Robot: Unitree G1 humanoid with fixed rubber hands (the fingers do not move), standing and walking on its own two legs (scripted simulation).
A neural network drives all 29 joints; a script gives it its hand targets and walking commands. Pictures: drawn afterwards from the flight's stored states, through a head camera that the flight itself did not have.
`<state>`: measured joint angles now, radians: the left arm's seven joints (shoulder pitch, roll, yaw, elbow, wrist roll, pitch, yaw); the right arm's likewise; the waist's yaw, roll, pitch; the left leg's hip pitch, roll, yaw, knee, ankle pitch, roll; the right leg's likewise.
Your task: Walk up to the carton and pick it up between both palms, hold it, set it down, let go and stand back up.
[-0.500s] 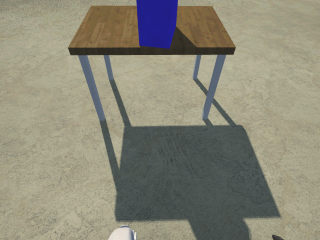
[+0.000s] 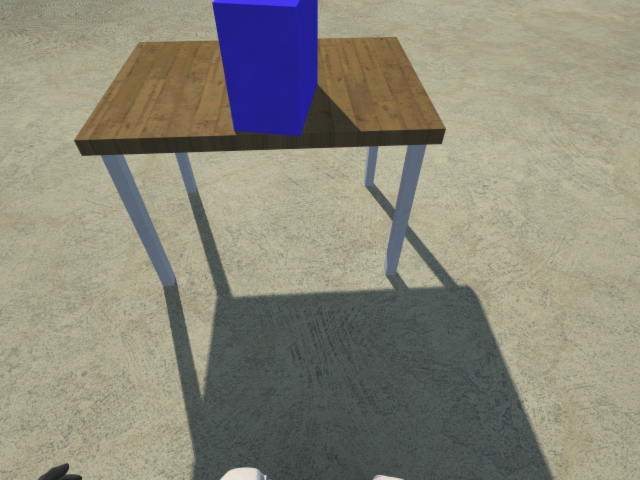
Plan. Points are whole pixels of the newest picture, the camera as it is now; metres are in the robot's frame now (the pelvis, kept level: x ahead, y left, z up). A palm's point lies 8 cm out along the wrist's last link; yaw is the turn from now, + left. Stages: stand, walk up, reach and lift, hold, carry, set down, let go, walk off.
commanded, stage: walk up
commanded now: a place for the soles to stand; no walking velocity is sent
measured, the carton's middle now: (275, 51) +1.08 +0.10 +0.08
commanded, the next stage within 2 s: none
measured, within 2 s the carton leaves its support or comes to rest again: neither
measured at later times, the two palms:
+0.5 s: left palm (96, 428) +0.23 +0.31 -0.09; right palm (565, 380) +0.27 -0.35 -0.06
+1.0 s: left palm (119, 388) +0.29 +0.30 -0.10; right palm (522, 287) +0.45 -0.36 -0.09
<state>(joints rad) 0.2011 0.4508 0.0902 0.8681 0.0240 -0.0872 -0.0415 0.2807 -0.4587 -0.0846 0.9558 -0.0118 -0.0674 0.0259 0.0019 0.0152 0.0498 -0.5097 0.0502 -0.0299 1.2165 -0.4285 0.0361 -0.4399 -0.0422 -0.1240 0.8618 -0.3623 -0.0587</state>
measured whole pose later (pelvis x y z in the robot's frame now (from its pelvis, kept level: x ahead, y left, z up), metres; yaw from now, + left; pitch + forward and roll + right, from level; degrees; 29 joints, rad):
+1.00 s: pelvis +0.31 -0.05 +0.00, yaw +7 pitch -4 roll +0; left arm 0.33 0.49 0.07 0.94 0.02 -0.07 -0.02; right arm 0.20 -0.41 -0.10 0.92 -0.03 -0.06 0.06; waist 0.05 -0.03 0.07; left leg -0.48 0.05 0.09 0.86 -0.30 0.03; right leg -0.33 -0.07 -0.13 0.91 -0.51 -0.03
